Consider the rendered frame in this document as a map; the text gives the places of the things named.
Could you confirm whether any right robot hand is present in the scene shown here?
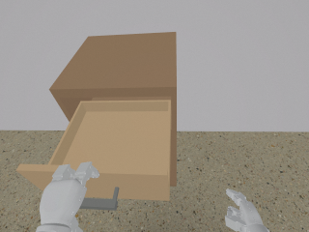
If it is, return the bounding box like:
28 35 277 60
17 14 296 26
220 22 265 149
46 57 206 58
224 188 264 232

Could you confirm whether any left robot forearm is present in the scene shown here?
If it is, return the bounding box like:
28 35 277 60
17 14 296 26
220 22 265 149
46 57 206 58
36 222 71 232

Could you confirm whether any left robot hand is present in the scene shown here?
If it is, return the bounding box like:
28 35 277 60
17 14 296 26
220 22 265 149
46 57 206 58
40 161 99 232

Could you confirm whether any cabinet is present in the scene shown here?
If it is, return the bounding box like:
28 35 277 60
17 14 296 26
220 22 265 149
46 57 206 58
49 32 177 187

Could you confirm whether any handle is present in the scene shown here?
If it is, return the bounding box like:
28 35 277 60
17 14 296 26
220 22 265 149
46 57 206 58
79 187 119 211

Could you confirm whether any drawer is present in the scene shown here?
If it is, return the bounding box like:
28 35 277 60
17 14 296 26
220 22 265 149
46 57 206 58
16 100 172 201

